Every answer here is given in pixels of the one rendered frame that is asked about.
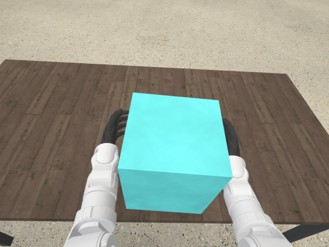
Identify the robot right hand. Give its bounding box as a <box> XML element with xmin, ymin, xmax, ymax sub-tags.
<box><xmin>222</xmin><ymin>118</ymin><xmax>240</xmax><ymax>157</ymax></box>

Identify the robot left hand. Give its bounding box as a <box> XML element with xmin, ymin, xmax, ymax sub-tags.
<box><xmin>101</xmin><ymin>109</ymin><xmax>129</xmax><ymax>145</ymax></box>

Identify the table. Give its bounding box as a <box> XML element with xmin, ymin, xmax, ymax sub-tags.
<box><xmin>0</xmin><ymin>59</ymin><xmax>329</xmax><ymax>246</ymax></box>

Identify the right robot forearm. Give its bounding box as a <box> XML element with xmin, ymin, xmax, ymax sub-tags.
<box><xmin>223</xmin><ymin>155</ymin><xmax>288</xmax><ymax>243</ymax></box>

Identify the robot right upper arm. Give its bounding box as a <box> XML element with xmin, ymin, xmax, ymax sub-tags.
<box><xmin>237</xmin><ymin>235</ymin><xmax>293</xmax><ymax>247</ymax></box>

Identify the robot left upper arm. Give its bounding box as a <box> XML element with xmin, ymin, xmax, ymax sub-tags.
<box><xmin>64</xmin><ymin>231</ymin><xmax>119</xmax><ymax>247</ymax></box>

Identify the left robot forearm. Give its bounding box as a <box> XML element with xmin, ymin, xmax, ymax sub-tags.
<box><xmin>64</xmin><ymin>143</ymin><xmax>119</xmax><ymax>245</ymax></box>

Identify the carton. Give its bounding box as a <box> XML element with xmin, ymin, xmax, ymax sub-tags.
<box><xmin>118</xmin><ymin>93</ymin><xmax>233</xmax><ymax>214</ymax></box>

